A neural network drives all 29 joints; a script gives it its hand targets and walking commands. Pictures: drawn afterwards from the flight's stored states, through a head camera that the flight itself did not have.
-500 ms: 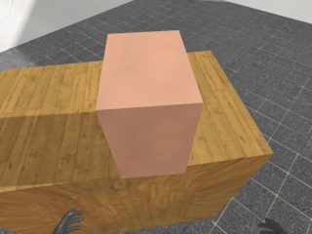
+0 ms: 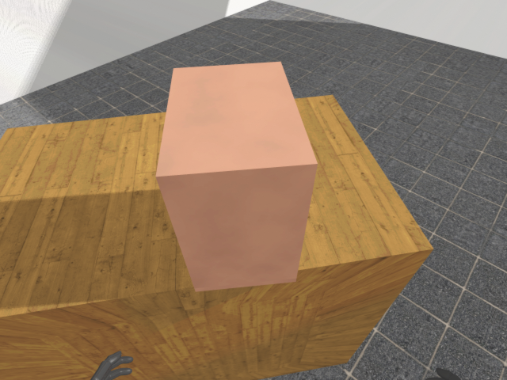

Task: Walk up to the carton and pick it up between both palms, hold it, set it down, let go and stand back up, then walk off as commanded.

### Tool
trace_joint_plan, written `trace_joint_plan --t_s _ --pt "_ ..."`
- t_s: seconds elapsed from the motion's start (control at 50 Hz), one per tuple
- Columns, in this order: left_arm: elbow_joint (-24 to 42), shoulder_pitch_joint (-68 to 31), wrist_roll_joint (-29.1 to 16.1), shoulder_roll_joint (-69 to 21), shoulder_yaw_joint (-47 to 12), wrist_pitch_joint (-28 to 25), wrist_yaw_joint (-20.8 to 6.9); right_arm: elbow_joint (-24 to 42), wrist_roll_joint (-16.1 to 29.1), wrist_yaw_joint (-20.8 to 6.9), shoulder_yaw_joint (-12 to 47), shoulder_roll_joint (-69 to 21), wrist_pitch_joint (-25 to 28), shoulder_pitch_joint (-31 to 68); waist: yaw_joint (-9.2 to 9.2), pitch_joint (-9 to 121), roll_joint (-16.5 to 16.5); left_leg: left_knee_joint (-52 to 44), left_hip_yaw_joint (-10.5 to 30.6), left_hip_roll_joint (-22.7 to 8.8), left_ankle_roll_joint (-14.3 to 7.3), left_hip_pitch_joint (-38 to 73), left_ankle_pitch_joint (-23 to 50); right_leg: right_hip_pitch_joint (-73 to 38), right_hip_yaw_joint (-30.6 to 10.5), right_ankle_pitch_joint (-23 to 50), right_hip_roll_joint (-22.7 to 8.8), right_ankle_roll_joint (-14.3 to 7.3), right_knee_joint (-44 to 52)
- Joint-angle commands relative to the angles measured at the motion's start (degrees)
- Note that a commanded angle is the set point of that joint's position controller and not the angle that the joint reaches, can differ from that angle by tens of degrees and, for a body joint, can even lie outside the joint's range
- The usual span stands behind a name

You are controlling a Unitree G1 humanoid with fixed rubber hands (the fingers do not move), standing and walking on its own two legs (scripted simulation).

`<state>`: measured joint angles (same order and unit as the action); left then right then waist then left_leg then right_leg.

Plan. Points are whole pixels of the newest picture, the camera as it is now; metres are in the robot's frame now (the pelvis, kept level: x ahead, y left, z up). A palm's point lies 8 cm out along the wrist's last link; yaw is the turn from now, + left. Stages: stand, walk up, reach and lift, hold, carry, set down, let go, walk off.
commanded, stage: stand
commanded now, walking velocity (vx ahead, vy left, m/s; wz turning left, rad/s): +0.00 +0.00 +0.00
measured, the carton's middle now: (237, 179) +0.41 +0.04 +0.12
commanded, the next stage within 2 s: walk off in 0.90 s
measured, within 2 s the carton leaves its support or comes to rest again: neither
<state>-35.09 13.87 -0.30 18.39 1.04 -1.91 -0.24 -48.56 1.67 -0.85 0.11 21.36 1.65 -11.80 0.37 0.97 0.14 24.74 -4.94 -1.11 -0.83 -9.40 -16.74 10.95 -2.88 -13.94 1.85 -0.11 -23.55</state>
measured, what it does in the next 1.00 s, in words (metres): stands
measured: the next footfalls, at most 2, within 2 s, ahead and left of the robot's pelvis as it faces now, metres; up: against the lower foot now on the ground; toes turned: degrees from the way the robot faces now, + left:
left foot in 1.96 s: -0.13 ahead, +0.11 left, +0.00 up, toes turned -3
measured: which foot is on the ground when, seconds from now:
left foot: down 0.00-1.00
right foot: down 0.00-1.00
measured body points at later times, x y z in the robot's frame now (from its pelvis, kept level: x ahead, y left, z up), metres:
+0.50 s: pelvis -0.02 +0.00 +0.00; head -0.03 +0.00 +0.45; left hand +0.11 +0.27 -0.09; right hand +0.07 -0.31 -0.11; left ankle -0.04 +0.10 -0.74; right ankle -0.02 -0.12 -0.74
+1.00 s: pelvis -0.04 +0.00 +0.00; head -0.06 +0.00 +0.45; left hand +0.08 +0.28 -0.10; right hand +0.04 -0.31 -0.12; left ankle -0.04 +0.10 -0.74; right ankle -0.02 -0.12 -0.74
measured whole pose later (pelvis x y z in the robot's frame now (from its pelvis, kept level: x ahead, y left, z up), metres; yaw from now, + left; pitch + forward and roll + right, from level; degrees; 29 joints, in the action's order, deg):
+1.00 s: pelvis -0.04 +0.00 +0.00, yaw +0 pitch -2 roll +0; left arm -43.2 14.4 -0.3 18.4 1.0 -2.1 0.0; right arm -57.1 1.7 -1.0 0.1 21.3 1.8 -11.8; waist 0.7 1.1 0.1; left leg 24.7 -4.9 -1.1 -0.8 -9.4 -13.7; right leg 10.9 -2.9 -10.8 1.8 -0.1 -23.5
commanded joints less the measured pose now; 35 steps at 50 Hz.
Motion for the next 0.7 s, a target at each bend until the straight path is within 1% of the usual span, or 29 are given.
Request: trace_joint_plan --t_s 0.0,0.02,0.04,0.06,0.1,0.12,0.14,0.16,0.18,0.2,0.22,0.24,0.26,0.28,0.3,0.32,0.36,0.38,0.4,0.44,0.46,0.48,0.5,0.54,0.58,0.6,0.62,0.66,0.68 --pt "-2.2 0.3 2.5 12.9 3.7 -1.5 0.5 2.4 -3.4 0.8 -4.0 11.7 1.2 -0.4 0.89 6.1 -1.8 -2.1 5.8 -6.6 -1.8 5.6 25.1 -4.4 -3.3 22.6 -7.3 -2.6 -0.7" --pt "-2.8 0.2 2.6 12.8 3.8 -1.6 0.4 1.5 -3.5 0.8 -4.0 11.7 0.9 -0.9 1.38 6.1 -1.3 -2.1 6.4 -6.9 -1.9 5.7 25.6 -4.2 -2.6 22.1 -7.4 -2.8 -1.2" --pt "-2.9 0.5 2.4 13.2 3.7 -1.5 0.5 2.0 -3.2 0.3 -4.1 12.1 1.0 1.1 -0.12 5.8 -0.6 -2.7 7.0 -6.6 -1.9 5.0 22.6 -4.4 -2.8 20.1 -7.5 -2.5 -0.2" --pt "-3.0 0.2 2.6 13.6 4.0 -1.3 0.7 1.6 -3.6 0.5 -3.9 11.1 0.5 0.3 0.64 5.9 -0.6 -3.2 5.9 -6.8 -1.8 5.2 23.7 -4.6 -2.6 21.4 -7.5 -2.6 -0.8" --pt "-3.6 1.0 2.6 12.8 3.5 -0.8 0.9 1.6 -3.5 0.6 -3.8 12.0 1.1 0.0 0.36 4.6 -2.1 -2.6 6.1 -6.7 -2.2 4.1 21.8 -5.0 -3.2 19.7 -8.3 -2.9 0.2" --pt "-3.5 1.1 2.1 12.9 3.4 -1.0 0.8 1.6 -3.5 1.0 -3.6 11.3 0.9 0.5 0.05 5.9 0.3 -2.9 6.8 -7.1 -2.4 5.7 21.7 -4.1 -3.9 18.9 -8.5 -2.8 -0.1" --pt "-3.9 0.9 2.4 14.0 3.6 -1.0 0.7 1.3 -3.5 0.9 -3.7 11.0 1.1 1.0 0.51 6.2 0.2 -2.9 7.1 -7.4 -2.3 5.6 20.5 -4.4 -3.2 18.8 -7.7 -2.7 0.1" --pt "-3.8 -0.9 2.1 12.2 3.1 -1.1 0.9 1.0 -3.5 0.7 -3.4 10.8 1.2 0.8 0.13 5.4 0.6 -4.3 7.5 -7.0 -2.5 3.6 18.8 -4.7 -2.9 17.9 -7.7 -2.6 -0.1" --pt "-3.3 -1.8 2.4 12.6 3.4 -1.1 0.6 -0.3 -3.7 0.6 -3.8 11.7 1.2 1.3 0.33 3.5 1.0 -3.9 7.4 -7.1 -2.4 3.6 19.6 -3.3 -3.1 16.5 -7.5 -2.7 0.4" --pt "-3.4 -1.2 2.1 11.6 3.1 -1.2 0.3 0.2 -3.3 0.8 -3.7 11.9 1.3 1.5 -0.08 4.2 -1.8 -3.1 7.0 -6.8 -2.1 4.2 19.1 -2.9 -3.2 16.2 -7.8 -2.9 0.7" --pt "-4.0 -1.3 2.4 12.9 3.2 -1.4 0.6 0.4 -3.7 0.8 -3.6 11.0 1.0 1.4 1.08 4.8 0.6 -3.3 6.3 -6.6 -2.0 5.2 18.2 -3.3 -3.0 17.8 -7.4 -2.5 0.6" --pt "-4.7 -0.3 2.5 14.1 3.7 -1.5 0.6 0.2 -3.8 0.9 -3.5 10.4 1.1 1.9 0.50 4.2 -0.8 -4.6 7.2 -6.8 -1.8 5.3 17.1 -2.4 -3.4 16.3 -7.6 -2.7 0.4" --pt "-5.3 0.8 2.3 14.5 3.4 -1.4 0.8 -0.3 -3.4 0.8 -3.7 10.9 1.1 0.4 0.77 6.1 1.4 -3.5 7.3 -7.1 -2.2 6.4 18.4 -4.4 -2.8 18.1 -7.4 -2.5 1.0" --pt "-4.7 0.0 2.1 13.4 3.5 -1.6 0.6 -0.4 -3.1 0.5 -4.0 11.9 1.2 1.2 0.20 6.1 0.1 -3.6 6.7 -6.5 -1.5 5.2 18.8 -5.3 -2.9 19.3 -7.8 -2.4 1.1" --pt "-5.4 0.0 1.7 12.2 3.4 -1.7 0.6 -0.3 -3.1 0.6 -3.4 10.9 1.4 1.9 -0.31 4.9 -1.3 -3.5 6.8 -6.4 -1.7 3.6 17.8 -5.5 -4.0 18.9 -8.1 -2.6 1.7" --pt "-5.8 -1.0 2.1 12.2 3.0 -1.9 0.7 -0.4 -3.4 0.5 -3.6 10.7 1.4 1.1 1.00 3.7 -0.8 -4.2 7.1 -6.6 -1.7 3.5 18.1 -4.4 -4.7 19.0 -9.1 -3.1 1.5" --pt "-5.5 -0.6 2.2 13.7 3.7 -1.9 0.9 -1.2 -3.5 0.4 -3.4 10.6 1.0 2.5 -0.29 5.6 0.6 -4.2 6.8 -7.0 -2.0 4.9 18.8 -5.1 -4.4 19.8 -8.2 -2.8 1.2" --pt "-6.2 -0.5 1.9 13.7 3.3 -1.8 0.9 -1.3 -3.2 0.6 -3.5 11.3 1.0 0.3 0.90 4.6 1.2 -3.7 7.0 -7.0 -2.2 5.0 18.5 -4.1 -4.4 20.2 -8.5 -3.0 1.3" --pt "-5.4 -2.1 2.1 13.9 3.4 -1.5 0.7 -1.4 -3.4 0.6 -3.6 11.6 1.0 1.4 1.22 4.3 1.3 -4.0 6.0 -6.7 -1.8 4.5 18.4 -4.0 -3.7 20.6 -8.1 -2.6 1.1" --pt "-6.7 -1.1 2.0 13.0 3.2 -1.5 0.8 -1.6 -3.4 0.4 -3.4 11.5 1.5 1.9 0.40 3.2 -0.6 -4.5 7.1 -7.1 -2.1 3.7 17.5 -3.6 -3.9 17.8 -8.4 -2.7 1.2" --pt "-6.4 -0.5 2.3 11.7 3.1 -1.4 0.9 -1.8 -3.7 0.4 -3.8 12.2 1.3 2.7 0.22 2.5 0.6 -3.9 7.3 -6.9 -2.3 3.4 17.1 -2.9 -3.7 17.1 -7.9 -2.9 1.3" --pt "-6.3 -1.5 2.0 12.7 3.2 -1.6 0.8 -1.9 -3.3 0.3 -3.5 11.5 1.4 1.5 0.09 3.2 -2.1 -4.5 7.0 -6.6 -2.1 2.8 16.0 -3.7 -4.6 15.5 -8.6 -3.1 2.0" --pt "-6.5 -1.5 2.3 14.2 3.5 -1.7 0.7 -2.0 -3.8 0.5 -3.6 12.2 1.3 2.9 0.12 2.6 0.8 -4.6 7.1 -6.9 -2.1 3.9 14.0 -2.5 -4.3 14.1 -8.3 -3.3 2.2" --pt "-7.2 -1.6 2.3 13.8 3.4 -1.5 0.8 -2.1 -3.4 0.0 -3.1 10.1 1.2 1.6 0.40 1.5 0.9 -4.6 7.4 -7.1 -2.4 2.2 13.6 -2.7 -5.2 14.7 -8.5 -3.3 2.4" --pt "-7.2 -0.7 2.0 12.7 3.1 -1.5 0.6 -3.2 -3.1 -0.1 -3.1 10.7 1.4 -0.7 1.75 1.9 -1.9 -4.9 7.0 -6.6 -1.9 3.2 12.4 -2.7 -4.7 14.4 -8.3 -2.9 2.9" --pt "-7.8 0.5 1.6 12.8 2.9 -1.7 0.5 -3.6 -3.5 0.3 -3.0 10.4 1.2 -0.1 0.79 0.9 -2.0 -5.5 7.5 -6.4 -2.5 2.5 10.7 -1.3 -5.4 12.0 -8.2 -2.8 3.3" --pt "-7.9 -0.2 1.9 13.5 2.8 -1.9 0.5 -3.3 -3.5 0.3 -2.9 10.6 0.9 0.6 0.62 0.1 1.5 -5.9 8.5 -7.0 -2.6 2.9 10.0 -0.7 -5.0 9.9 -7.7 -2.7 3.3" --pt "-7.7 -1.3 2.0 12.9 2.7 -1.8 0.7 -3.5 -3.2 0.0 -3.1 10.8 0.6 1.8 1.11 -0.2 1.6 -6.7 8.3 -6.5 -1.7 2.0 9.7 -0.1 -3.8 9.9 -7.4 -2.6 3.7" --pt "-7.7 -1.4 1.9 12.6 2.9 -1.6 0.3 -3.2 -3.1 0.3 -3.5 12.2 1.2 2.5 0.38 -0.1 -0.1 -5.7 7.3 -6.5 -1.6 1.9 8.7 -0.5 -4.8 9.2 -7.7 -2.5 4.3"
